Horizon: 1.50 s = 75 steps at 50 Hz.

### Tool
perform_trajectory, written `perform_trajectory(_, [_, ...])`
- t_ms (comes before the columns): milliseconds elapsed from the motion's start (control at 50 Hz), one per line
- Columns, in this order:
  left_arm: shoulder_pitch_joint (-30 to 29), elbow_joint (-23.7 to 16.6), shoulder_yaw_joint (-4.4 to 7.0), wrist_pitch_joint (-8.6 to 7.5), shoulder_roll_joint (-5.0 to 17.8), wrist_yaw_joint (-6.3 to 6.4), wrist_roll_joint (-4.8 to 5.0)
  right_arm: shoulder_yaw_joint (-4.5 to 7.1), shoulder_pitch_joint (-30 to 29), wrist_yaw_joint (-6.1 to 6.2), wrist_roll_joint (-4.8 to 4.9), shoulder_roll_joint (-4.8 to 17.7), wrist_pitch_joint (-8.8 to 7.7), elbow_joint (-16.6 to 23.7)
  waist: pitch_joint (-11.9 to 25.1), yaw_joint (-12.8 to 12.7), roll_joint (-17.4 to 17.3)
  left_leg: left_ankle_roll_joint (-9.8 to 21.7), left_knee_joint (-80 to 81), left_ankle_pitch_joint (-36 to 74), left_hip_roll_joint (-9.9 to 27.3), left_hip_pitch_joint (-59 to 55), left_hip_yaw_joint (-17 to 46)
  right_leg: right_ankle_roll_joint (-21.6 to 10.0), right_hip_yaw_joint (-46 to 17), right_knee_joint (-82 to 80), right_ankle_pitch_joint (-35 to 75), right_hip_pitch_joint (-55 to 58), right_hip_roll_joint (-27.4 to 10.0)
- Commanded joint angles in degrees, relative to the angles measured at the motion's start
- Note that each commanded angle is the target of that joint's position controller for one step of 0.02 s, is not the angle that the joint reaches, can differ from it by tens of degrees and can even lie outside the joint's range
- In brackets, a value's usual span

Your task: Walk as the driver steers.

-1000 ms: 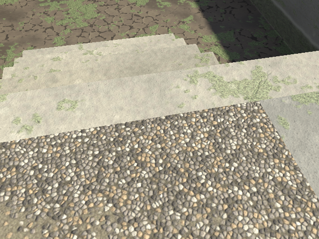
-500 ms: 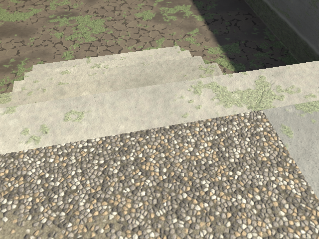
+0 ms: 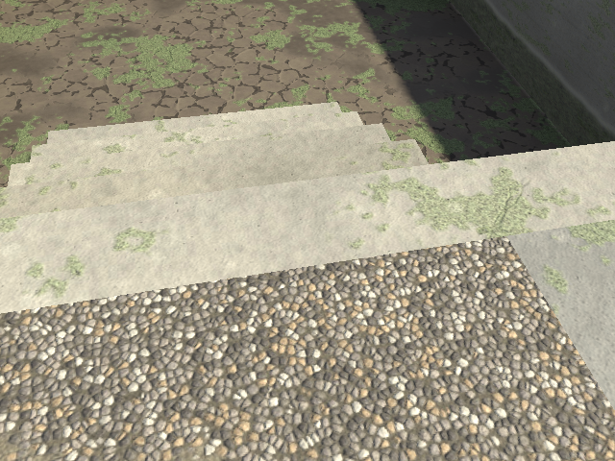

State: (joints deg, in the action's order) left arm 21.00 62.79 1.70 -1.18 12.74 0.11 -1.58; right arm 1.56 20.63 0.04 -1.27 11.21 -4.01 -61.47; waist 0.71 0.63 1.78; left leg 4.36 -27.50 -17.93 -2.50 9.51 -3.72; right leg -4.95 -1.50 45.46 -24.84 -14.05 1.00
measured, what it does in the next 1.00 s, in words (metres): walks ahead, turning left: right foot, then left foot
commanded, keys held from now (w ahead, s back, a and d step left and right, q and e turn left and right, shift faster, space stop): w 0.46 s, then w+q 0.54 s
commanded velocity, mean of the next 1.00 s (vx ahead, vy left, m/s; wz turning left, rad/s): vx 0.47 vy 0.00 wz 0.20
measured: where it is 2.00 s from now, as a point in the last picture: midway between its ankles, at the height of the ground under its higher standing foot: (273, 360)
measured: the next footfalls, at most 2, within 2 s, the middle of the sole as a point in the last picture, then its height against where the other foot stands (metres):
right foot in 0.38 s outside the picture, level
left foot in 0.92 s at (264, 419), level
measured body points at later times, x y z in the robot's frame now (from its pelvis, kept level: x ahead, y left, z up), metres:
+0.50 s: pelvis +0.26 -0.02 -0.01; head +0.29 -0.02 +0.44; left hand +0.34 +0.23 -0.15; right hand +0.25 -0.26 -0.16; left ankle +0.12 +0.09 -0.63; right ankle +0.31 -0.07 -0.74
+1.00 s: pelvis +0.54 +0.03 -0.02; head +0.57 +0.04 +0.43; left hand +0.47 +0.27 -0.16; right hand +0.72 -0.18 -0.15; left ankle +0.59 +0.08 -0.74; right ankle +0.39 -0.10 -0.63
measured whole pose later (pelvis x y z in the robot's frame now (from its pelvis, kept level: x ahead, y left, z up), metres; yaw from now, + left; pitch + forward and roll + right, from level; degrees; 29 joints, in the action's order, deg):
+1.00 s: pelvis +0.54 +0.03 -0.02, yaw +15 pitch +0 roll +1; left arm 20.5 56.9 1.9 -4.9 11.2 0.7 -0.7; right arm 3.8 7.4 -1.1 -1.5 12.9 -2.2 -52.1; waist -4.1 -0.4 0.3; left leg 9.6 -33.2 -12.2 -6.6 21.7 -6.2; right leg -2.3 4.9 69.7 -22.9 -13.6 -1.3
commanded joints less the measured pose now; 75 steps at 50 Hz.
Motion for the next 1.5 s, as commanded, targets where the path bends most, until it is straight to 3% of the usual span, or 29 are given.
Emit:
perform_trajectory(20, [-8.59,-6.14,0.44,-2.85,2.97,-1.37,-0.37,1.35,8.88,0.08,-0.14,6.89,-0.60,-0.74,-10.39,1.43,-4.41,7.53,20.90,-10.03,19.73,-12.51,28.90,-0.83,-0.19,15.32,5.15,-29.45,-3.65])
perform_trajectory(120, [-11.69,-7.39,0.81,-1.79,2.53,-2.26,-0.50,-0.05,11.57,0.52,0.51,4.02,-2.03,-2.06,-7.03,0.20,-6.21,5.43,18.91,24.58,13.84,-14.34,13.02,1.85,4.56,13.74,12.98,-28.67,-3.83])
perform_trajectory(260, [-26.06,-14.13,-0.63,-1.24,0.91,-1.96,0.63,-0.65,12.93,1.04,0.18,5.24,-2.10,-2.58,-9.46,1.97,-8.81,5.04,18.86,40.50,12.34,-9.51,6.69,0.91,10.15,-8.15,19.06,-18.70,-0.25])
perform_trajectory(300, [-22.73,-13.92,0.01,-1.43,2.69,-1.27,0.65,-0.42,11.37,1.12,0.28,6.42,-2.36,-2.48,-7.27,-0.45,-8.90,4.39,14.04,54.06,13.52,-11.35,5.53,-1.42,10.38,-10.77,18.51,-11.96,1.59])
perform_trajectory(340, [-10.14,-10.14,1.48,-2.18,5.33,-0.45,0.73,0.03,9.43,1.32,0.37,7.80,-2.16,-2.10,-0.34,-5.94,-8.55,3.26,-0.40,63.66,13.54,-13.19,4.41,-3.72,9.48,-13.29,17.29,0.34,3.87])
perform_trajectory(360, [-1.47,-7.31,2.36,-2.62,6.55,0.03,0.38,0.16,8.12,1.23,0.69,8.20,-1.92,-1.69,3.75,-9.81,-7.66,2.56,-11.50,57.36,12.16,-8.75,3.34,-4.89,8.00,-17.11,19.00,11.26,2.51])
perform_trajectory(380, [6.87,-5.72,3.71,-2.87,11.02,0.55,-1.07,-0.39,8.99,0.88,0.80,5.87,-1.81,-0.23,9.62,-11.63,-2.08,2.21,-28.26,36.11,9.19,1.84,1.72,-7.24,-5.70,-18.59,8.08,23.57,-9.68])
perform_trajectory(400, [6.96,-6.06,4.43,-2.55,14.42,0.12,-1.82,-1.14,16.38,0.17,2.11,-0.84,-1.38,0.16,15.18,-6.33,9.63,0.40,-50.55,-12.26,-1.86,20.93,1.87,-16.45,-36.62,-25.82,4.46,34.62,-25.74])
perform_trajectory(420, [1.90,-6.32,4.25,-2.19,11.71,-0.50,0.75,0.38,10.36,0.28,0.73,5.39,-1.09,0.82,10.23,-6.24,1.17,1.80,-53.41,-7.99,0.89,26.09,7.92,-15.40,-38.71,-31.62,-4.86,28.02,-22.68])
perform_trajectory(440, [-4.53,-7.47,3.25,-2.46,8.27,-0.60,1.29,0.78,4.38,0.01,0.43,5.95,-1.33,3.23,1.10,-3.96,0.72,2.14,-50.57,-1.80,3.84,27.76,7.25,-13.35,-29.04,-33.69,-4.26,18.65,-20.99])
perform_trajectory(460, [-7.06,-7.56,2.48,-3.12,5.06,-0.83,1.01,0.84,1.94,-0.13,0.30,5.30,-1.58,3.77,-2.70,-2.50,-1.80,2.16,-47.43,1.37,5.61,25.44,7.01,-11.82,-23.05,-35.60,3.60,11.55,-18.51])
perform_trajectory(520, [-4.79,-5.33,1.09,-4.82,1.24,-0.16,0.55,0.72,4.45,-0.93,-0.53,1.66,0.53,2.84,-3.91,1.52,-0.97,0.83,-41.39,2.30,7.39,17.62,7.24,-7.78,-9.76,-37.55,17.08,2.50,-14.31])
perform_trajectory(600, [0.12,-3.95,1.35,-5.90,3.78,0.23,0.53,1.11,-2.96,-1.70,-0.56,2.07,2.22,5.90,-6.46,1.31,0.34,-0.07,-36.09,8.68,8.30,25.05,5.83,-5.62,-1.37,-39.90,22.94,3.61,-12.83])
perform_trajectory(780, [8.25,-2.56,0.56,-5.59,4.22,1.59,0.69,-0.15,-21.82,-2.60,0.03,1.05,1.54,13.42,-7.67,-3.45,1.23,0.67,-10.30,19.23,4.78,26.47,-3.53,-1.45,10.37,-36.20,46.06,15.85,-12.43])
perform_trajectory(880, [6.21,-3.21,1.48,-4.11,7.62,2.95,0.10,1.74,-10.84,-1.86,-0.54,4.52,1.44,11.21,-0.30,2.65,4.80,6.47,-6.89,6.37,-2.41,12.79,-6.80,-0.81,13.97,-14.72,76.14,22.53,-15.23])
perform_trajectory(920, [3.10,-5.54,1.88,-3.72,8.42,2.16,0.37,4.21,3.12,-1.29,-1.66,9.42,1.02,7.38,6.56,9.79,1.92,11.20,0.92,5.08,0.87,-7.34,1.54,-0.05,14.81,10.96,57.10,9.61,-13.91])
perform_trajectory(940, [5.46,-9.19,0.94,-4.07,2.31,0.80,1.26,5.98,3.63,-0.64,-1.92,15.70,1.45,8.23,11.30,5.87,-11.75,19.93,1.53,7.50,19.01,-25.65,29.61,2.85,14.33,33.50,5.77,-15.62,-3.65])
perform_trajectory(960, [-0.65,-11.88,1.78,-4.79,6.05,0.42,1.12,6.08,4.27,-0.92,0.00,15.77,2.27,8.19,13.82,7.02,-7.30,23.40,9.76,6.44,22.35,-27.83,46.11,2.93,1.57,41.83,-3.90,-25.85,1.49])
perform_trajectory(980, [-5.17,-13.95,1.64,-5.71,6.01,0.10,1.15,5.65,0.15,-0.55,0.57,14.26,2.37,8.40,4.69,5.04,-4.12,20.76,11.92,7.36,21.10,-21.28,37.11,2.35,-1.29,38.14,2.36,-31.01,-3.11])
perform_trajectory(1020, [-4.83,-13.50,1.77,-5.79,5.82,0.24,0.79,4.41,-4.79,-0.28,0.57,9.11,1.79,9.14,-2.15,0.25,2.15,15.48,14.12,18.75,16.13,-8.15,27.00,3.07,-0.71,28.36,7.07,-25.00,-6.33])
perform_trajectory(1060, [-3.14,-13.71,1.67,-3.33,4.66,0.11,-0.86,3.64,-5.97,0.15,1.14,7.86,0.69,9.57,-2.32,-2.51,0.87,13.59,14.16,30.99,12.24,-1.77,20.54,5.18,-0.47,23.18,6.79,-18.83,-7.05])
perform_trajectory(1140, [-6.54,-16.46,1.46,-0.96,3.71,0.11,-0.82,4.26,-2.32,0.06,1.20,11.32,0.07,9.47,-1.23,-2.51,-2.43,10.53,9.84,55.70,7.70,0.76,13.74,7.78,2.53,14.72,10.90,-18.12,-5.09])
perform_trajectory(1300, [-17.95,-21.50,0.40,-0.97,4.76,0.39,0.28,3.47,3.99,1.44,0.45,9.68,2.49,9.95,0.72,3.38,-6.99,4.24,3.98,56.72,7.09,-9.38,14.87,5.61,3.21,-3.69,20.89,-19.23,-1.68])
perform_trajectory(1380, [-8.53,-18.38,1.09,-2.24,7.52,1.19,-0.02,3.56,-0.44,1.97,0.29,11.23,2.20,11.69,1.54,-1.43,-7.16,2.34,-5.14,58.39,7.75,-7.95,17.21,1.83,2.32,-15.75,20.02,-5.16,0.48])
perform_trajectory(1400, [-3.45,-16.92,1.28,-3.11,7.97,1.53,-0.26,3.49,-2.23,1.77,1.11,11.48,1.75,12.20,3.05,-4.74,-4.81,1.21,-12.14,52.20,5.59,-5.31,16.12,0.53,0.99,-22.81,32.11,3.21,-1.56])
perform_trajectory(1420, [1.37,-16.88,1.64,-3.81,11.18,2.01,-0.54,2.60,-1.21,1.52,1.87,8.77,1.05,14.43,10.02,-5.38,3.10,-0.45,-26.24,25.51,0.97,2.31,13.18,-3.24,-11.30,-20.01,62.31,16.12,-14.97])
perform_trajectory(1440, [-0.99,-17.60,1.90,-2.68,12.59,1.54,0.87,2.67,9.61,1.83,3.02,6.20,1.97,13.05,17.52,-0.10,12.81,-2.12,-39.18,-20.19,-8.32,10.30,9.92,-14.36,-25.17,-18.04,84.60,23.31,-27.66])
perform_trajectory(1460, [-3.45,-18.47,1.25,-1.79,9.29,0.94,1.98,3.05,9.78,2.15,0.66,9.39,3.26,10.59,15.46,0.48,4.57,-1.76,-43.00,-18.56,-5.83,11.39,12.49,-14.95,-26.46,-21.23,69.73,16.14,-25.64])
perform_trajectory(1500, [-11.16,-19.57,-0.68,-1.07,3.41,1.07,0.91,2.85,2.84,1.78,-0.33,8.55,4.71,11.04,4.21,1.61,-0.39,-2.94,-38.95,-12.53,-2.44,11.80,12.40,-10.27,-16.50,-27.09,43.22,3.49,-18.28])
